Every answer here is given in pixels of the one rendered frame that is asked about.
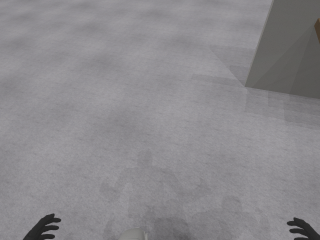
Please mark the left robot hand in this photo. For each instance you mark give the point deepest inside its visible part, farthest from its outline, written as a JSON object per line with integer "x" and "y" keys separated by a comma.
{"x": 36, "y": 232}

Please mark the robot left thigh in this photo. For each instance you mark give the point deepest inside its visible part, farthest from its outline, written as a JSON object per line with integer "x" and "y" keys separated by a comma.
{"x": 134, "y": 234}

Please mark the right robot hand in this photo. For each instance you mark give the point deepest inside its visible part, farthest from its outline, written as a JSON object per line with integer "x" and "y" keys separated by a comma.
{"x": 306, "y": 230}

